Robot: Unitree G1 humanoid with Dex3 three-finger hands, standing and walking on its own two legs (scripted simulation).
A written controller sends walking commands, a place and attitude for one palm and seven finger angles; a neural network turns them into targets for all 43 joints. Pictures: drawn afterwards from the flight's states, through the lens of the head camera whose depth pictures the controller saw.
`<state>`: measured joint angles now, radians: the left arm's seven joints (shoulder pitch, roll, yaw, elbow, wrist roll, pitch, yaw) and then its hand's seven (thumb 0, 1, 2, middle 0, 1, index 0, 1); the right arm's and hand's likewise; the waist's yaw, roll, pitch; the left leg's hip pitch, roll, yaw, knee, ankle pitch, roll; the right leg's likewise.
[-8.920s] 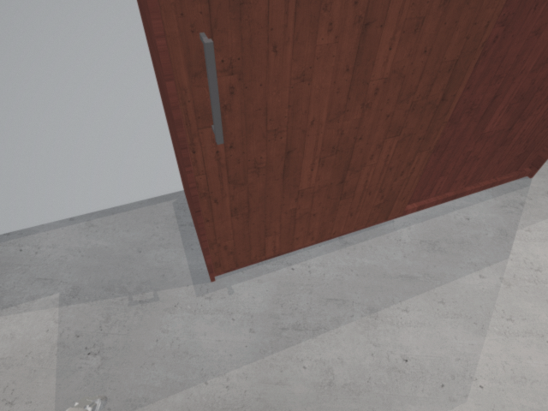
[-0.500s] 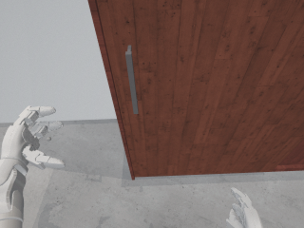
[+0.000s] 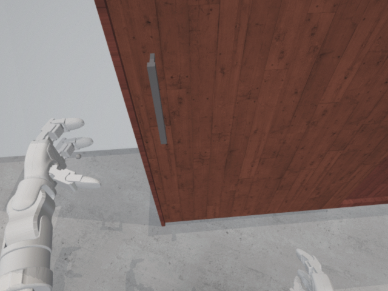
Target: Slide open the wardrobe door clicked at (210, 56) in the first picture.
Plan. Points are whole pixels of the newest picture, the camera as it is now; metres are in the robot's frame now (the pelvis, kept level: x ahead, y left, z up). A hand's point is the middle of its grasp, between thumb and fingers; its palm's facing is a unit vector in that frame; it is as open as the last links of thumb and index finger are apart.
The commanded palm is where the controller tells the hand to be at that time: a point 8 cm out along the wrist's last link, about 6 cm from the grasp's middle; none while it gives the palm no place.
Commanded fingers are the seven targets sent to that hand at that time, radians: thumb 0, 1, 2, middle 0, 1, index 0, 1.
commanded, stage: move the hooked fingers beside the handle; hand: left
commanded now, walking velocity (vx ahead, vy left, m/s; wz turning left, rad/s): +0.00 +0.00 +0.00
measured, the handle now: (158, 103) +0.53 +0.13 +0.10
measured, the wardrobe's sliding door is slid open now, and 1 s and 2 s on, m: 0.00 0.00 0.00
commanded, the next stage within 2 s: feel for the door with the fingertips in 1.90 s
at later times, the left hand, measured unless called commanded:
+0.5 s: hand (98, 141) +0.37 +0.23 +0.12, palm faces +0.18 -0.98 -0.01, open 14.0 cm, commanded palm +0.35 +0.27 +0.11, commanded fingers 0.00 -0.50 0.30 -0.30 -1.20 -0.30 -1.20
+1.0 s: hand (124, 124) +0.44 +0.19 +0.11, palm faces +0.13 -0.99 +0.00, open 14.0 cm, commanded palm +0.41 +0.24 +0.10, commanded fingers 0.00 -0.50 0.30 -0.30 -1.20 -0.30 -1.20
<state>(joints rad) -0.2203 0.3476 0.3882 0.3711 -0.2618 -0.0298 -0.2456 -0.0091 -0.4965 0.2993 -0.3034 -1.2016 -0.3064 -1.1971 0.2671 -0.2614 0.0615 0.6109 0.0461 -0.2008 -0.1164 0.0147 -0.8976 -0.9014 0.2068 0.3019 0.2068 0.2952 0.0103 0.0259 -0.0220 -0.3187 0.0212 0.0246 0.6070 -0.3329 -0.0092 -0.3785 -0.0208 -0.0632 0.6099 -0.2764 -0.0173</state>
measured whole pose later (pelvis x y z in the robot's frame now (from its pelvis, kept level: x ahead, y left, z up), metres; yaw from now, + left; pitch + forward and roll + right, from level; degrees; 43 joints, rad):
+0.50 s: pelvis +0.00 +0.00 +0.00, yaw +1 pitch +4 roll +0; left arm -0.41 0.32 0.33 0.55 -0.21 -0.11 -0.17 -0.01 -0.50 0.30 -0.30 -1.20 -0.30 -1.20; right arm 0.26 -0.26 0.05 0.63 0.04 -0.15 -0.10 0.01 -0.90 -0.90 0.21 0.30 0.21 0.30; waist 0.00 0.02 -0.02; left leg -0.37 0.02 0.01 0.64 -0.34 -0.01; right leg -0.42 -0.02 -0.08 0.63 -0.28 -0.02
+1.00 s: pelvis +0.00 +0.00 -0.01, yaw +0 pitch +8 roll +0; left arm -0.66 0.31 0.31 0.85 -0.15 -0.22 -0.10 -0.01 -0.50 0.30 -0.30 -1.20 -0.30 -1.20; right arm 0.34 -0.27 0.02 0.67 0.02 -0.08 -0.06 0.01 -0.90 -0.90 0.21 0.30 0.21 0.29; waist -0.05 0.02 -0.04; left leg -0.47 0.02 0.02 0.69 -0.35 0.00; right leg -0.52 -0.02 -0.06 0.67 -0.28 -0.01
